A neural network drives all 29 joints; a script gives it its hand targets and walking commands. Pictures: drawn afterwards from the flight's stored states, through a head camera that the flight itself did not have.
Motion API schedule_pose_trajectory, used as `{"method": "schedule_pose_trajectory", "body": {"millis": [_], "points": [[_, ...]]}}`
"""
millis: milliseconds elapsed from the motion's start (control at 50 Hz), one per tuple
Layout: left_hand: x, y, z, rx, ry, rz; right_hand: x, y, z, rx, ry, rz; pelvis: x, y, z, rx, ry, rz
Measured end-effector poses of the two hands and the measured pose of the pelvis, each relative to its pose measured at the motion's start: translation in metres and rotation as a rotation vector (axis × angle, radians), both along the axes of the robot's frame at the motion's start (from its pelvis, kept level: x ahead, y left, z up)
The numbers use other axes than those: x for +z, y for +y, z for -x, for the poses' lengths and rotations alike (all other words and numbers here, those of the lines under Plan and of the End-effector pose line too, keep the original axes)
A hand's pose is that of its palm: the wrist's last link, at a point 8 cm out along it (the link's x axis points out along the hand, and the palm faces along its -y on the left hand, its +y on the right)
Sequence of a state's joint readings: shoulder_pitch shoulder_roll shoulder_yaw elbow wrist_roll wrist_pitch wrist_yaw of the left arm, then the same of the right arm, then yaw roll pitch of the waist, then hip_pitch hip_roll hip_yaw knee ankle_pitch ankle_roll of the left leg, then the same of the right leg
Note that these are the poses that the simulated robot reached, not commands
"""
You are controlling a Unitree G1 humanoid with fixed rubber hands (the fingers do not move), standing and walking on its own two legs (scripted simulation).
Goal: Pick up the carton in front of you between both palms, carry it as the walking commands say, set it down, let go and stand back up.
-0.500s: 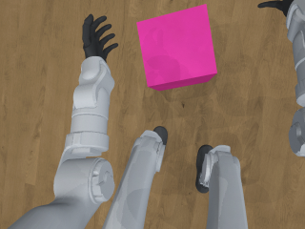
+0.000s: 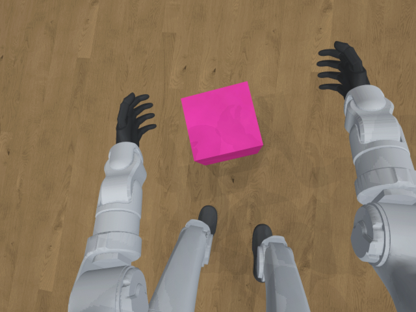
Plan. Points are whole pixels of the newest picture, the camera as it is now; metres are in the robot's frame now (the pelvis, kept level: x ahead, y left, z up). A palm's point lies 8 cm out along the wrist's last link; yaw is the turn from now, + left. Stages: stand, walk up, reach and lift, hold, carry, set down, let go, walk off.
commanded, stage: let go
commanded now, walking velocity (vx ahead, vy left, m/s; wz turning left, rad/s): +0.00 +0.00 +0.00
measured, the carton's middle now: (223, 129) +0.51 +0.10 -0.54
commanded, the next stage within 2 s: stand in 1.24 s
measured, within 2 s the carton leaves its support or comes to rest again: neither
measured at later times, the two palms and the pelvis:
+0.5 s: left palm (50, 226) +0.25 +0.26 +0.02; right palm (407, 193) +0.35 -0.18 +0.00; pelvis +0.07 +0.02 +0.09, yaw +0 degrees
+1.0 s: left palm (48, 232) +0.25 +0.24 +0.04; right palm out of the picture +0.24 -0.23 +0.04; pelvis +0.08 +0.00 +0.11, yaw +1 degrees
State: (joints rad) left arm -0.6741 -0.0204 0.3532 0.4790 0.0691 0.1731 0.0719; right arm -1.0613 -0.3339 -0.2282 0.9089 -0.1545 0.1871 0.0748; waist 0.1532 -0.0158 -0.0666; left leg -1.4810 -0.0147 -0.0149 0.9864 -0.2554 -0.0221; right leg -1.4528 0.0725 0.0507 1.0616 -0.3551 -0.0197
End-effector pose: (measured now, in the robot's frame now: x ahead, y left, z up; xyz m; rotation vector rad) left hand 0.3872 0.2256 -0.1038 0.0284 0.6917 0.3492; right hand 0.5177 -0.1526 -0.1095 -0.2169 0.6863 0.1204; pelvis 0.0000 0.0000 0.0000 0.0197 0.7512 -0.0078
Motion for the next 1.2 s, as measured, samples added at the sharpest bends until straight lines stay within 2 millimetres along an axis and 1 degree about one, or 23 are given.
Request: {"method": "schedule_pose_trajectory", "body": {"millis": [80, 140, 200, 280, 380, 480, 540, 640, 780, 900, 1000, 1200], "points": [[0.018, -0.002, 0.022, -0.109, 0.05, -0.005, 0.015, -0.013, 0.04, -0.095, 0.002, 0.017, 0.019, 0.004, -0.01, -0.008, -0.054, 0.01], [0.037, 0.003, 0.039, -0.177, 0.078, -0.009, 0.031, -0.019, 0.069, -0.151, 0.001, 0.024, 0.032, 0.007, -0.017, -0.011, -0.114, 0.015], [0.057, 0.011, 0.054, -0.228, 0.097, -0.012, 0.048, -0.022, 0.093, -0.179, -0.003, 0.028, 0.045, 0.01, -0.025, -0.01, -0.182, 0.019], [0.08, 0.021, 0.076, -0.261, 0.114, -0.013, 0.069, -0.023, 0.116, -0.183, -0.004, 0.031, 0.059, 0.015, -0.036, -0.005, -0.273, 0.022], [0.104, 0.03, 0.107, -0.255, 0.124, -0.013, 0.088, -0.024, 0.14, -0.168, 0.009, 0.035, 0.074, 0.02, -0.052, 0.006, -0.378, 0.021], [0.123, 0.031, 0.136, -0.234, 0.132, -0.005, 0.103, -0.029, 0.164, -0.161, 0.026, 0.037, 0.088, 0.021, -0.067, 0.015, -0.474, 0.017], [0.131, 0.03, 0.147, -0.228, 0.136, -0.001, 0.112, -0.034, 0.179, -0.158, 0.034, 0.039, 0.094, 0.021, -0.075, 0.02, -0.527, 0.014], [0.139, 0.026, 0.152, -0.235, 0.131, 0.001, 0.126, -0.044, 0.204, -0.157, 0.049, 0.043, 0.102, 0.016, -0.083, 0.025, -0.606, 0.008], [0.143, 0.018, 0.143, -0.269, 0.115, -0.003, 0.143, -0.064, 0.244, -0.179, 0.074, 0.044, 0.108, 0.009, -0.088, 0.021, -0.697, 0.003], [0.144, 0.011, 0.14, -0.292, 0.114, -0.011, 0.15, -0.076, 0.271, -0.201, 0.092, 0.039, 0.109, 0.005, -0.087, 0.012, -0.761, 0.005], [0.148, 0.015, 0.141, -0.281, 0.132, -0.044, 0.15, -0.076, 0.28, -0.214, 0.083, 0.034, 0.107, 0.005, -0.083, 0.017, -0.794, 0.005], [0.15, 0.03, 0.154, -0.239, 0.149, -0.065, 0.149, -0.063, 0.28, -0.194, 0.074, 0.039, 0.105, 0.012, -0.073, 0.029, -0.844, 0.006]]}}
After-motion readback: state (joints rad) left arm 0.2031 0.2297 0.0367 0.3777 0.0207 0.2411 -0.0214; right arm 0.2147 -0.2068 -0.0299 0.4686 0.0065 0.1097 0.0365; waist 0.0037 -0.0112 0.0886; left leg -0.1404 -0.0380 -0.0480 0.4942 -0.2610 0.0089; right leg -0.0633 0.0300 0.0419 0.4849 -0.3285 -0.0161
